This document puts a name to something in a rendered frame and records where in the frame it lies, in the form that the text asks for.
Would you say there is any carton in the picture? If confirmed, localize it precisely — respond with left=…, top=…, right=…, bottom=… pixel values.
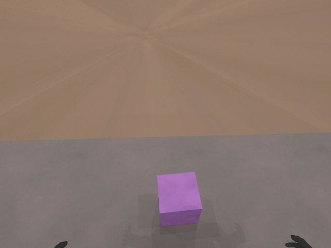
left=157, top=172, right=202, bottom=227

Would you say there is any right robot hand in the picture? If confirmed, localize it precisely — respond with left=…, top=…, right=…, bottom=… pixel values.
left=285, top=235, right=312, bottom=248

